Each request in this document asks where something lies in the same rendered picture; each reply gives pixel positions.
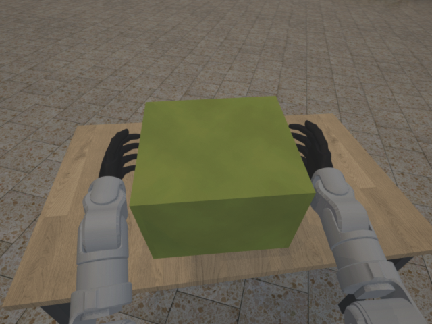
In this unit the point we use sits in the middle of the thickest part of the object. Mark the carton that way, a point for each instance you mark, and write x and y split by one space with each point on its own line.
216 176

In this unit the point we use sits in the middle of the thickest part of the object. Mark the left robot forearm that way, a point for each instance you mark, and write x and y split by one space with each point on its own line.
102 286

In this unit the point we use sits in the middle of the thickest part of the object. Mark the robot right upper arm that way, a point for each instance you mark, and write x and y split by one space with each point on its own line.
382 311

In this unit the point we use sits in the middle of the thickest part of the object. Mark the right robot forearm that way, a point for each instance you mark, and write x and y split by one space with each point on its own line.
363 269

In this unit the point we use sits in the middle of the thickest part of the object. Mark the robot right hand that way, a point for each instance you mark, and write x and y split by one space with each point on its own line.
316 152

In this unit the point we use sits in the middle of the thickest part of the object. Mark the robot left hand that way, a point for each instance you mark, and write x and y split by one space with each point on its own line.
113 161

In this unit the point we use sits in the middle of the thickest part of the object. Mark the table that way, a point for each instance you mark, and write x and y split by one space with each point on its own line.
46 276

